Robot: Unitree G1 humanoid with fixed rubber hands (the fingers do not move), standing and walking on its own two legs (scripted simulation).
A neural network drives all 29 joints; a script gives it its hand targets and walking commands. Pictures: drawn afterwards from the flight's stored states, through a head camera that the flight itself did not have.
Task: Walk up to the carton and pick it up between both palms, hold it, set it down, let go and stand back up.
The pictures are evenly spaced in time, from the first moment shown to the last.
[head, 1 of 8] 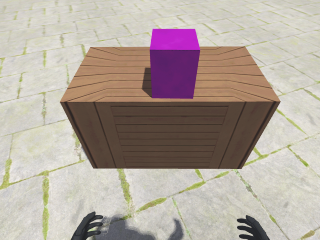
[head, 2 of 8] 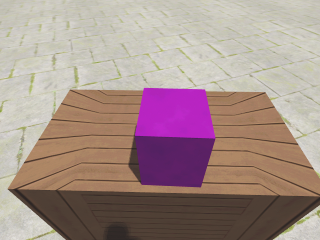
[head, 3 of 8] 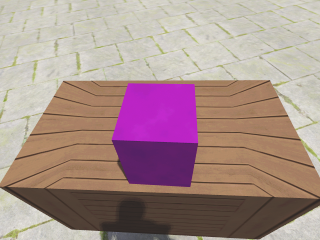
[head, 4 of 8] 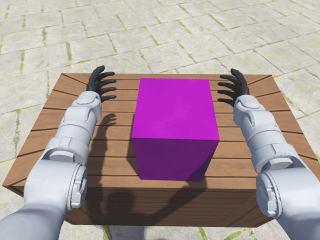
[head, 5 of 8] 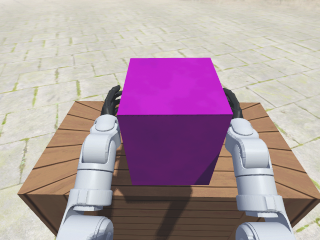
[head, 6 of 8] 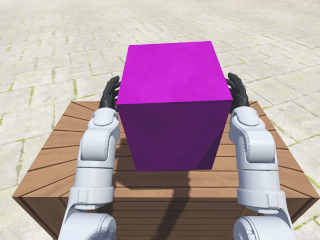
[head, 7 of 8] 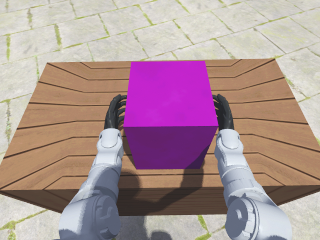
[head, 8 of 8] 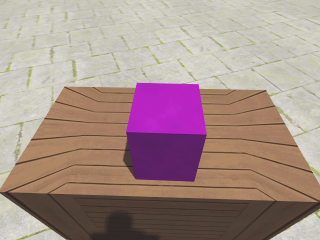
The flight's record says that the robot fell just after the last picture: no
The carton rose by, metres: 0.22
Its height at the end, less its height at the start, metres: +0.00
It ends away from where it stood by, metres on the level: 0.03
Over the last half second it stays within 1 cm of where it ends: yes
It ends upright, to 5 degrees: yes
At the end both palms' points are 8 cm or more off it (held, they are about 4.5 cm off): yes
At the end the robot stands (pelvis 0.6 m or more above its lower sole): yes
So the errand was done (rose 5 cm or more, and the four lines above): yes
